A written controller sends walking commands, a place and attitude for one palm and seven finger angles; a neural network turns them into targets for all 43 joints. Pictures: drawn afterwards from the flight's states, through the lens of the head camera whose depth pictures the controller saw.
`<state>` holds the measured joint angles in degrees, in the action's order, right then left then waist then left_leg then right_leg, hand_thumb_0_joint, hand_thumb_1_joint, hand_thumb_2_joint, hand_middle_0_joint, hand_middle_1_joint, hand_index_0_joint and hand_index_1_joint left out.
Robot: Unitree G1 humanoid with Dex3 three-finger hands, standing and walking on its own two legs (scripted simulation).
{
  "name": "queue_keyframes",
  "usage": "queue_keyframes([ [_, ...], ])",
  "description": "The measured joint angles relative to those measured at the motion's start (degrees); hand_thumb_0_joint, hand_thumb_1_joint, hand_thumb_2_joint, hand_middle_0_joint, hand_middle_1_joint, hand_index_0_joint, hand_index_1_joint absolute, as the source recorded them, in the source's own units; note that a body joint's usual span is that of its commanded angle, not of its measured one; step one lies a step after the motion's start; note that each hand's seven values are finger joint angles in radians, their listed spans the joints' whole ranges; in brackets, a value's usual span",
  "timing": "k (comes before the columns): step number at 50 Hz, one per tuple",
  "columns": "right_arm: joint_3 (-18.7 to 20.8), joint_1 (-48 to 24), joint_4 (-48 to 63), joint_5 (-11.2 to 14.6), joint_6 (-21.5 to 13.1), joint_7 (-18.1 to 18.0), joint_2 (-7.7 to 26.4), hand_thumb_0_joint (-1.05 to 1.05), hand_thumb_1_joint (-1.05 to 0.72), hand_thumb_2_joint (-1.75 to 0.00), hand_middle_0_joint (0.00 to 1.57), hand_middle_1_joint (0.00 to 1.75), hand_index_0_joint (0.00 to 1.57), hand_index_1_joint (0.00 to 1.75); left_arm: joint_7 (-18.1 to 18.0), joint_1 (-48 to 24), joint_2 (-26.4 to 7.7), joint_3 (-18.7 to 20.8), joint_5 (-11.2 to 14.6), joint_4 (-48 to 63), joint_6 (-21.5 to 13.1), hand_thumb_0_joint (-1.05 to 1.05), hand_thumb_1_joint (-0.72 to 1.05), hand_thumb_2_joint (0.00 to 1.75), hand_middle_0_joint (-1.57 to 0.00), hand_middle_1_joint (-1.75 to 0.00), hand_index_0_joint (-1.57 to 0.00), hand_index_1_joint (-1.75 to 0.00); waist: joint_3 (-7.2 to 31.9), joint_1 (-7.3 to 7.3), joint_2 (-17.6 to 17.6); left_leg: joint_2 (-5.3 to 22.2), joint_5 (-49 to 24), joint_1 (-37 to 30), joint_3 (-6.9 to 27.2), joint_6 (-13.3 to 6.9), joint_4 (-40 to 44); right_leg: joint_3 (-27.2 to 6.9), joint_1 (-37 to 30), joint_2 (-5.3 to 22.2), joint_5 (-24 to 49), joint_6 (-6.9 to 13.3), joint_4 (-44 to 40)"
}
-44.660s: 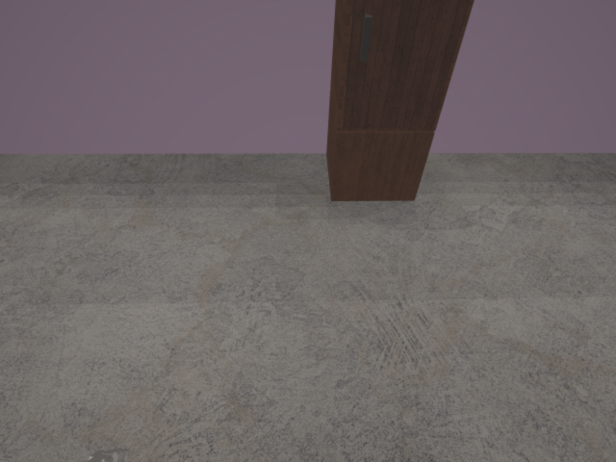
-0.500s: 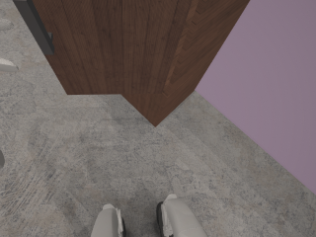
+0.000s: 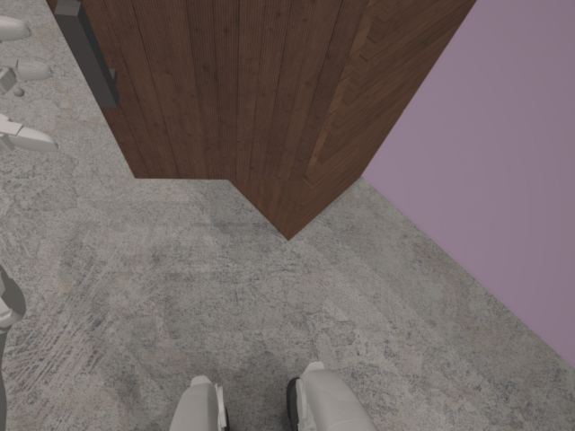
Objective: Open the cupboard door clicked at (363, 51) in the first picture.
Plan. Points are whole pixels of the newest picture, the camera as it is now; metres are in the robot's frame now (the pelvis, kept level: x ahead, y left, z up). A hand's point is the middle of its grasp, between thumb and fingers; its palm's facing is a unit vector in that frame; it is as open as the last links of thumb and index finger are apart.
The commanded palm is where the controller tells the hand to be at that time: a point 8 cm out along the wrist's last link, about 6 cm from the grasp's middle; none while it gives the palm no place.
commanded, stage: move the hooked fingers beside the handle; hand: left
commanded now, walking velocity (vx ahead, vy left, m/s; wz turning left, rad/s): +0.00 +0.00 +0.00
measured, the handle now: (94, 49) +0.59 +0.20 +0.09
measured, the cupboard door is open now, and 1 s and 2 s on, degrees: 49 49 49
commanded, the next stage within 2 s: slide the fingers in behind the handle in 0.18 s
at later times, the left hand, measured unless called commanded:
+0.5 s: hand (36, 87) +0.52 +0.25 +0.09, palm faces -0.06 -1.00 -0.01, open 14.0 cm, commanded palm +0.52 +0.29 +0.09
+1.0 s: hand (57, 91) +0.52 +0.23 +0.09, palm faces -0.05 -1.00 -0.01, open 14.0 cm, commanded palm +0.51 +0.27 +0.09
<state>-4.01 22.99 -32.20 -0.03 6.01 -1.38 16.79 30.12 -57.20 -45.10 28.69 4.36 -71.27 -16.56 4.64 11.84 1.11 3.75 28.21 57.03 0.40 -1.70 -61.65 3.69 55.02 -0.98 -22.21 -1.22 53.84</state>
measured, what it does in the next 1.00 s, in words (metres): stands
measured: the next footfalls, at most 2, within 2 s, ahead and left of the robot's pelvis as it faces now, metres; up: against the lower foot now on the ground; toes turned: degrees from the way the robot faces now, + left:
none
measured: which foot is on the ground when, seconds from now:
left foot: down 0.00-1.00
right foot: down 0.00-1.00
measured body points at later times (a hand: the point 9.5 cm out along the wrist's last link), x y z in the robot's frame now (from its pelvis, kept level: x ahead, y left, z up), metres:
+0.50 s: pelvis -0.01 +0.00 -0.01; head +0.16 +0.03 +0.41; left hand +0.52 +0.31 +0.10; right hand -0.03 -0.27 -0.10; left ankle +0.00 +0.09 -0.67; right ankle +0.03 -0.14 -0.67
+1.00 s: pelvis +0.00 +0.00 +0.00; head +0.15 +0.03 +0.43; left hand +0.52 +0.29 +0.10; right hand -0.01 -0.27 -0.10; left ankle +0.00 +0.09 -0.67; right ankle +0.03 -0.14 -0.67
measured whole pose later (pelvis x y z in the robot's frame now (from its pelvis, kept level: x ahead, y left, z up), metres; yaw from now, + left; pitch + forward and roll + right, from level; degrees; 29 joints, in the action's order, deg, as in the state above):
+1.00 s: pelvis +0.00 +0.00 +0.00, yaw +0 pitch +23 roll -5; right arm -3.5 23.7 -33.3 -0.3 5.3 -0.3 15.8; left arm 24.9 -55.5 -38.9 26.6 5.1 -68.4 -18.5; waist 5.2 11.6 1.5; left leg 3.7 28.4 56.3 -0.1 -1.6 -61.5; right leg 3.1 54.8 -1.0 -22.5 -1.2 54.3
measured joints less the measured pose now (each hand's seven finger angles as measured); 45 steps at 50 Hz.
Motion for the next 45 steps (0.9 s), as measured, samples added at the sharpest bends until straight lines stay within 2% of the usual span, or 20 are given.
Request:
queue_keyframes([
  [5, -0.31, -0.64, -0.22, 0.16, -0.21, -0.13, -0.15, 0.01, -0.90, -0.90, 0.20, 0.30, 0.21, 0.30, -0.61, -1.56, -0.67, 0.13, -0.23, -0.53, -0.99, -0.02, -0.50, 0.30, -0.30, -1.20, -0.30, -1.20, -0.71, 0.14, -0.15, 0.07, 0.04, 0.67, 0.24, 0.13, -0.76, 0.20, 0.65, -0.06, -0.12, 0.16, 0.82],
  [17, -0.90, 0.27, -0.99, 0.22, -0.60, -0.50, -0.32, 0.01, -0.90, -0.90, 0.20, 0.30, 0.21, 0.30, 0.02, -3.73, -2.31, -0.38, -0.52, -1.90, 0.27, -0.02, -0.50, 0.30, -0.30, -1.20, -0.30, -1.20, -0.83, 0.71, 0.31, 0.12, -0.18, 2.60, 0.32, 0.23, -1.46, 0.22, 2.67, -0.11, 0.01, 0.30, 1.69],
  [23, -0.71, 0.95, -1.19, 0.20, -0.49, -0.17, -0.40, 0.01, -0.90, -0.90, 0.20, 0.30, 0.21, 0.30, -0.22, -2.97, -1.31, -0.22, 0.00, -0.90, 0.11, -0.02, -0.50, 0.30, -0.30, -1.20, -0.30, -1.20, -0.59, 0.88, 0.25, 0.30, -0.05, 2.54, 0.14, 0.23, -1.49, 0.02, 2.71, -0.30, 0.01, 0.31, 1.67],
  [28, -0.53, 1.19, -1.02, 0.13, -0.65, -0.08, -0.40, 0.01, -0.90, -0.90, 0.20, 0.30, 0.21, 0.30, -1.56, -2.62, -0.52, -0.56, -0.73, -0.42, 0.83, -0.02, -0.50, 0.30, -0.30, -1.20, -0.30, -1.20, -0.65, 1.06, 0.30, 0.28, -0.08, 2.44, 0.12, 0.16, -1.33, -0.01, 2.56, -0.29, 0.10, 0.23, 1.41],
  [33, -0.13, 1.37, -1.40, -0.14, -0.68, 0.37, -0.57, 0.01, -0.90, -0.90, 0.20, 0.30, 0.21, 0.30, -2.55, -1.22, 1.38, -0.53, -0.11, 1.61, -0.39, -0.02, -0.50, 0.30, -0.30, -1.20, -0.30, -1.20, -0.18, 0.71, 0.30, 0.23, -0.02, 1.79, -0.13, 0.13, -0.90, -0.26, 2.03, -0.26, 0.07, 0.15, 1.07],
  [45, 0.20, 1.00, -1.24, -0.23, -0.64, 0.90, -0.94, 0.01, -0.90, -0.90, 0.20, 0.30, 0.21, 0.30, -4.69, 0.50, 4.99, -2.24, 0.56, 1.69, -0.68, -0.02, -0.50, 0.30, -0.30, -1.20, -0.30, -1.20, 0.34, 0.05, 0.47, -0.08, 0.10, -0.44, -0.29, 0.02, 0.11, -0.41, -0.09, 0.00, -0.22, 0.02, 0.35],
])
